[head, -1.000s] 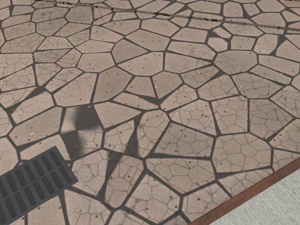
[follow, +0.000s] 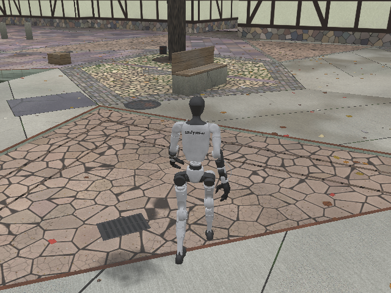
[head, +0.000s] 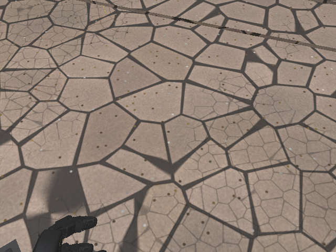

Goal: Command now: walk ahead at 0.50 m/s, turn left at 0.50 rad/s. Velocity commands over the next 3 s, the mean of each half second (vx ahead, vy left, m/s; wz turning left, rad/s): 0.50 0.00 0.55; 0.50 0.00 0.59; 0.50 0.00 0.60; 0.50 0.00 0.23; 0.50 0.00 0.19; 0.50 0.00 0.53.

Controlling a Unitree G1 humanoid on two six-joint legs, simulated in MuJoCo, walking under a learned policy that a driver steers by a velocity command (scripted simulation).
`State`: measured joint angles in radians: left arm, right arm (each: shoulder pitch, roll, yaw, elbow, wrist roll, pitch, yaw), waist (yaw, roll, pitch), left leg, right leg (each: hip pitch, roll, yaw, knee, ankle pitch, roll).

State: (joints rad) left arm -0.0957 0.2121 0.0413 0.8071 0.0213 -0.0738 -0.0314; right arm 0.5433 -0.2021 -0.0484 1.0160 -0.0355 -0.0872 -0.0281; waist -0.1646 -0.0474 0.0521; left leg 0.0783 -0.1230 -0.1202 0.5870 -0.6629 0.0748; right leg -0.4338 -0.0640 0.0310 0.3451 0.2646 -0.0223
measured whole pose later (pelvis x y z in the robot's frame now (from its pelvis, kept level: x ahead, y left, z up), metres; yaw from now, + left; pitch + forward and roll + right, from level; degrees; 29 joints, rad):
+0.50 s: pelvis +0.26 -0.01 -0.05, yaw +17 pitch +1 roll -1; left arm 0.43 0.21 0.05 0.98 0.02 -0.08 0.02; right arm -0.05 -0.21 -0.03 0.77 -0.04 -0.01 0.07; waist 0.06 0.00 0.07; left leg -0.52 -0.01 0.12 0.63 -0.17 0.15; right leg 0.05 -0.03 -0.29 0.38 -0.43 0.01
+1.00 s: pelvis +0.50 +0.09 -0.04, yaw +34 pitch +2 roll +0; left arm 0.02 0.26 0.03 0.73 0.03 -0.02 -0.03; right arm 0.47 -0.27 -0.07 0.90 -0.01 -0.05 0.00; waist -0.10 -0.04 0.03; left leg 0.03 -0.14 -0.19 0.29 -0.33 0.13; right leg -0.63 -0.05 0.03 0.67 -0.07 0.03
